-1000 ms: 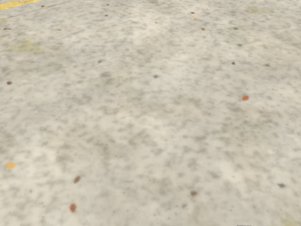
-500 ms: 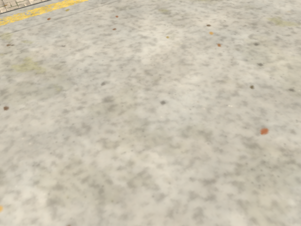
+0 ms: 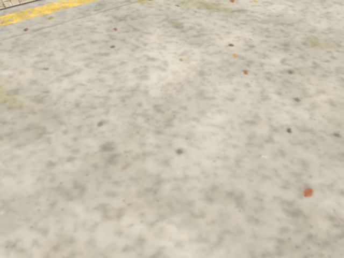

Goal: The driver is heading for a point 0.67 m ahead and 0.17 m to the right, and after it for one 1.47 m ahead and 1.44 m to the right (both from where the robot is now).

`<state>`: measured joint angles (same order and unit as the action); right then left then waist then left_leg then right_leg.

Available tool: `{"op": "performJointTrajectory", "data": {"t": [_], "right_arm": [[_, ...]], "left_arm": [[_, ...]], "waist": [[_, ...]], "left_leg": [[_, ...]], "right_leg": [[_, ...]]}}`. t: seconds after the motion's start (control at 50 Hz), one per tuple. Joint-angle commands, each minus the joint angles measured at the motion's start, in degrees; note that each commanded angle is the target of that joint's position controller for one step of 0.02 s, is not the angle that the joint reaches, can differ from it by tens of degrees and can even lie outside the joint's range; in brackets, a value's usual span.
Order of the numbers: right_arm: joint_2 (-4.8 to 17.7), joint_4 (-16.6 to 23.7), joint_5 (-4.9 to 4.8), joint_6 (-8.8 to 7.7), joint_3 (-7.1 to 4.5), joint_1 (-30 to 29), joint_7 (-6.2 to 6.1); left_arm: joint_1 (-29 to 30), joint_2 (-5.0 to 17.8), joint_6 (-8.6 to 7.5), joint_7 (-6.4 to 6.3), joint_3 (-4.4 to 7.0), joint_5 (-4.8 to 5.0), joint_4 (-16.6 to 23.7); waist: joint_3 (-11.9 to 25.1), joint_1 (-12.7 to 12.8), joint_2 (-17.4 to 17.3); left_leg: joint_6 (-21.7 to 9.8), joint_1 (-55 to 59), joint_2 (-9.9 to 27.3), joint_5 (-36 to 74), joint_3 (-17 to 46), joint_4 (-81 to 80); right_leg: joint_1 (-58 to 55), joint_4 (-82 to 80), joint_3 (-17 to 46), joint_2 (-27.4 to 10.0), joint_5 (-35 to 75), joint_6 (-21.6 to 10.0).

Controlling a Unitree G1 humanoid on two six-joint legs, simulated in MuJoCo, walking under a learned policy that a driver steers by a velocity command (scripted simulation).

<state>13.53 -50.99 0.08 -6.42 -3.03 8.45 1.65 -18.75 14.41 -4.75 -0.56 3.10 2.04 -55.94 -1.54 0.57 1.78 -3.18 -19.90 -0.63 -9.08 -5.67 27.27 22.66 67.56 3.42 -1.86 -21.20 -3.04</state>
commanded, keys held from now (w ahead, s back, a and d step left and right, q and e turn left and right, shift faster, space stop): w+e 0.76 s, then w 0.04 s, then w+q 0.04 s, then e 0.16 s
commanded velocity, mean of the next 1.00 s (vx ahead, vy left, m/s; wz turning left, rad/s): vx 0.48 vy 0.00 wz -0.49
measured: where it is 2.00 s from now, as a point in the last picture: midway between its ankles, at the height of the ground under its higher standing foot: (223, 223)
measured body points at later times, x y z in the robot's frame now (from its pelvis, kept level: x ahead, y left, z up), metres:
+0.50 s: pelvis +0.26 -0.07 -0.02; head +0.30 -0.08 +0.43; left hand +0.50 +0.14 -0.12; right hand +0.22 -0.34 -0.16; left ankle +0.09 +0.10 -0.66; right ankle +0.34 -0.16 -0.74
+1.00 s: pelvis +0.53 -0.12 -0.01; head +0.57 -0.14 +0.44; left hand +0.71 +0.10 -0.13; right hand +0.61 -0.44 -0.09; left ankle +0.68 -0.08 -0.74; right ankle +0.35 -0.16 -0.69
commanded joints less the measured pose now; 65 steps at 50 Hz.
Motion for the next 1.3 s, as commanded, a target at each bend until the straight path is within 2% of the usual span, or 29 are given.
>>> {"op": "performJointTrajectory", "data": {"t": [0.02,0.1,0.22,0.34,0.4,0.42,0.44,0.46,0.48,0.5,0.52,0.54,0.56,0.58,0.68,0.76,0.86,0.9,0.92,0.94,0.96,0.98,1.0,1.02,1.04,1.08,1.14,1.2,1.3], "right_arm": [[3.8,0.6,0.81,-0.94,-0.9,2.4,-0.13],[6.3,-1.2,1.08,-1.17,-1.74,4.4,-1.26],[7.8,-2.1,0.79,-0.21,-1.95,7.0,-2.85],[9.7,-3.5,-0.33,2.07,-2.7,11.7,-3.25],[12.3,-2.2,-0.94,3.0,-3.41,9.0,-3.71],[13.1,-1.8,-1.07,3.37,-3.6,7.8,-3.81],[13.0,-1.2,-1.41,3.42,-3.43,6.4,-3.79],[9.5,0.4,0.23,2.66,-2.34,7.3,-3.53],[2.7,3.7,0.22,0.29,-0.28,11.0,-2.56],[7.9,5.0,-2.05,-2.18,-1.29,3.8,-1.58],[8.4,6.2,-3.27,-3.08,-1.42,0.9,-1.23],[8.1,5.4,-2.28,-3.18,-1.48,1.0,-1.61],[8.9,4.8,-0.95,-2.61,-2.16,1.4,-2.01],[9.1,4.7,-0.62,-1.61,-2.51,2.6,-1.93],[6.5,8.0,0.86,0.51,-2.06,-3.8,-2.53],[5.0,10.5,0.19,0.03,-1.25,-11.5,-1.84],[6.7,12.2,0.09,-1.3,-1.15,-14.8,-0.19],[8.0,12.4,0.71,-2.1,-1.68,-12.8,-0.12],[8.9,11.3,1.09,-2.54,-2.16,-8.5,-0.31],[11.1,10.4,2.03,-2.93,-2.8,-2.5,-0.55],[15.2,9.6,3.13,-2.8,-3.7,6.1,-0.98],[14.6,8.7,2.01,-1.43,-3.53,9.2,-0.57],[10.9,10.1,0.32,-0.13,-2.8,7.3,-0.64],[8.1,11.2,0.16,0.83,-1.95,4.1,-1.12],[7.1,11.2,0.55,1.57,-1.38,0.9,-1.4],[7.1,10.7,1.27,2.26,-1.19,-3.0,-1.54],[9.1,10.2,1.54,2.2,-2.03,-4.8,-1.93],[10.3,9.8,0.78,3.13,-2.56,-5.0,-2.81],[12.3,8.9,-0.04,5.16,-3.09,-4.4,-2.87]], "left_arm": [[-2.3,3.2,0.64,-0.32,1.66,0.14,2.8],[1.6,2.5,2.27,-0.39,2.15,-0.24,4.9],[11.3,1.5,1.74,1.28,1.73,-0.92,8.7],[20.1,0.6,1.78,3.61,0.91,-0.71,14.5],[15.5,3.5,2.16,4.22,2.31,-0.56,15.4],[9.5,5.8,2.26,4.16,3.48,-0.33,14.4],[0.1,9.4,2.28,3.46,5.46,-0.33,12.1],[-6.3,15.1,2.77,2.03,7.08,-0.58,10.6],[-3.3,18.4,1.86,2.22,7.01,-1.02,12.5],[-5.2,13.2,1.27,2.57,5.47,-1.56,12.4],[-2.8,10.1,0.66,2.51,4.67,-1.53,12.4],[1.7,8.1,0.29,2.63,4.02,-1.05,13.3],[5.2,6.3,0.14,2.52,3.43,-1.09,14.2],[6.7,5.4,0.13,2.23,2.9,-1.46,15.1],[2.9,9.5,-0.03,0.33,3.78,-1.15,14.9],[-0.2,9.3,0.64,-0.19,3.72,-0.85,14.4],[-4.1,7.8,0.9,-0.42,3.14,-0.98,12.0],[-3.6,8.3,1.75,-0.96,3.23,-1.25,12.0],[-1.8,8.4,2.09,-1.16,3.18,-1.15,12.8],[0.4,7.5,2.09,-1.14,2.78,-1.42,14.5],[-0.3,5.3,1.78,-1.17,1.99,-2.14,16.6],[-11.5,3.6,1.5,-0.72,1.12,-1.07,16.0],[-11.2,10.0,2.13,-0.67,2.5,-0.18,14.5],[-4.0,11.9,3.05,-0.83,3.23,-0.14,15.9],[-0.6,11.4,4.05,-1.16,3.38,-0.53,16.8],[-1.5,8.5,6.24,-1.49,3.38,-0.57,17.2],[-0.8,5.7,7.16,-1.86,2.8,-0.75,18.9],[2.0,5.6,6.96,-1.25,2.63,-1.18,20.6],[7.5,6.5,7.49,0.37,2.85,-1.25,23.2]], "waist": [[3.6,-0.2,-7.3],[0.1,0.2,-5.1],[-2.4,-2.3,-4.0],[-4.9,-4.6,-3.8],[0.1,-0.1,-7.6],[3.5,3.5,-8.2],[8.2,8.6,-6.6],[12.7,9.0,3.6],[19.3,2.4,13.0],[19.9,6.5,5.4],[12.7,5.4,3.7],[8.1,2.2,-2.2],[6.2,0.3,-2.6],[5.5,-1.4,-2.2],[2.5,-0.7,-0.3],[1.4,2.6,2.9],[0.5,4.6,4.0],[1.5,2.9,5.3],[3.8,0.2,5.7],[9.2,-2.8,4.7],[17.7,-5.1,-3.8],[28.0,-1.9,-20.0],[25.5,-2.6,-12.9],[16.7,-3.7,-8.4],[11.3,-2.5,-5.2],[5.8,0.8,-7.9],[5.2,1.3,-10.0],[8.5,0.4,-8.1],[6.2,-1.4,-8.9]], "left_leg": [[-6.7,11.1,15.4,4.3,14.5,-17.7],[-7.2,10.5,15.2,11.4,6.8,-20.1],[-5.4,15.3,14.5,14.7,-1.6,-20.8],[-4.9,26.9,18.0,24.5,-5.6,-15.2],[-3.2,27.4,17.9,51.2,-8.2,-3.9],[-2.5,25.9,17.3,56.2,-8.6,4.8],[-0.4,19.8,14.8,50.6,-9.4,17.9],[2.1,3.0,10.6,18.1,-9.0,37.1],[4.6,-19.0,-2.6,-24.6,2.1,55.0],[2.9,-25.2,0.1,-22.5,11.9,57.3],[1.3,-27.8,2.8,-17.4,11.3,53.9],[1.1,-24.6,5.6,-13.1,11.0,48.2],[1.6,-20.4,7.2,-10.9,10.7,43.2],[2.2,-16.8,8.2,-9.4,10.9,41.0],[6.4,-16.6,6.4,1.1,8.6,24.9],[6.2,-12.8,2.7,13.3,8.2,8.4],[3.5,-12.2,2.2,13.5,8.3,1.2],[1.7,-8.9,0.3,9.0,7.5,-1.3],[0.4,-2.9,-0.8,11.9,6.3,-4.4],[-1.9,9.0,3.2,23.6,8.6,-2.8],[-7.1,28.7,15.4,44.5,19.2,2.3],[-16.7,43.4,29.0,49.0,37.0,2.1],[-15.3,38.8,28.1,34.8,36.7,0.2],[-12.4,30.5,24.8,29.2,28.5,-2.0],[-10.9,21.7,21.7,26.4,22.9,-4.4],[-9.4,7.8,17.4,20.5,14.9,-9.2],[-10.7,5.0,16.9,23.2,8.8,-12.8],[-11.2,9.1,18.5,23.1,5.8,-12.7],[-9.4,10.0,19.1,12.0,1.8,-12.7]], "right_leg": [[10.1,0.8,3.4,-6.3,6.8,-0.5],[16.4,-3.6,4.3,-6.5,13.9,0.3],[19.1,-20.4,0.2,-5.2,26.0,0.8],[21.9,-28.8,-6.0,-3.5,18.8,-1.3],[9.5,-29.3,-11.2,2.0,10.5,-4.4],[1.5,-30.6,-11.9,4.2,9.3,-6.0],[-13.0,-36.1,-10.6,6.1,13.8,-8.4],[-29.6,-37.2,6.6,-4.6,15.4,-12.0],[-44.2,-47.2,42.5,-17.6,7.7,-24.1],[-44.7,-51.6,42.2,-17.3,7.8,-21.6],[-38.7,-51.0,32.5,-15.3,11.4,-18.9],[-29.4,-51.1,24.8,-12.3,16.9,-16.3],[-22.4,-51.7,20.0,-10.1,21.7,-14.7],[-18.0,-53.1,17.7,-8.6,23.8,-14.2],[-10.4,-55.2,12.2,-5.4,29.4,-13.5],[-9.1,-53.9,10.9,-2.7,21.4,-9.9],[-17.2,-48.7,14.5,-6.7,22.7,-8.8],[-20.4,-42.9,16.5,-6.3,33.1,-7.1],[-20.6,-37.9,15.9,-4.1,39.9,-5.6],[-16.5,-29.6,14.4,-0.9,40.0,-3.3],[-2.4,-11.7,10.3,4.4,21.6,0.2],[11.4,4.6,8.2,9.7,-21.0,3.0],[15.4,11.3,9.7,5.2,-18.0,4.0],[18.4,11.8,6.4,3.4,-13.8,5.0],[17.6,9.5,4.3,1.4,-10.2,5.7],[11.0,4.6,1.9,-1.2,-6.5,6.0],[9.1,-3.1,-0.7,-1.9,-1.6,6.6],[8.0,-10.7,-1.1,-3.3,4.9,6.4],[3.9,-21.6,-4.5,-2.5,7.1,4.8]]}}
